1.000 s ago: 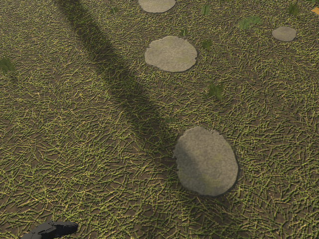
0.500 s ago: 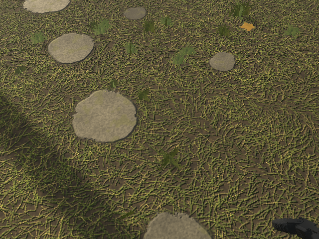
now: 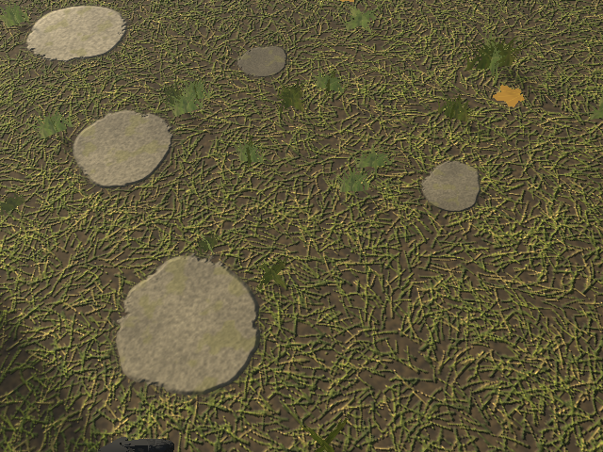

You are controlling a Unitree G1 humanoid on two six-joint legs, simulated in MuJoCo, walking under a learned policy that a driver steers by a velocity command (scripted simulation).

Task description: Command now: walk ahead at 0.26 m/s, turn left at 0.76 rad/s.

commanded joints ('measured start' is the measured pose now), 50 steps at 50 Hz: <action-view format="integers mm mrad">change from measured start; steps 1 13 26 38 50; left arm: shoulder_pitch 148 141 114 137 184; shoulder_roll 110 210 140 293 198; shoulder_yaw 46 109 77 114 91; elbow -17 -17 -85 -90 -3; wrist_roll -25 -33 -11 14 -12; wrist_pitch -8 42 118 95 102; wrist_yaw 19 -4 13 24 6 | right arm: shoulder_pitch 112 -128 -135 -158 -151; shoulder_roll -14 -69 -182 -131 -40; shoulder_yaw -12 -21 -64 -35 19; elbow -60 -213 -238 -224 -130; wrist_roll -32 -38 -27 -45 -5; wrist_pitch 44 69 68 57 75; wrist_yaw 13 58 27 12 8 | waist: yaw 42 31 53 81 109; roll -183 -115 34 -218 -233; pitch -221 -147 -194 -97 -133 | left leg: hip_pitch -159 136 198 -103 153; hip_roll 67 32 149 -156 -62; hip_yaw -11 141 -428 -134 12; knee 27 -621 -915 -349 -714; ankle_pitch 33 278 376 -57 28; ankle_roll -29 79 241 9 -15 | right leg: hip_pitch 315 190 -82 149 358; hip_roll -312 -293 56 -334 -125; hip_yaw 179 -152 147 606 272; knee -182 30 364 -381 -189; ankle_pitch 718 181 -305 -243 253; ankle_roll -172 -13 77 -215 -154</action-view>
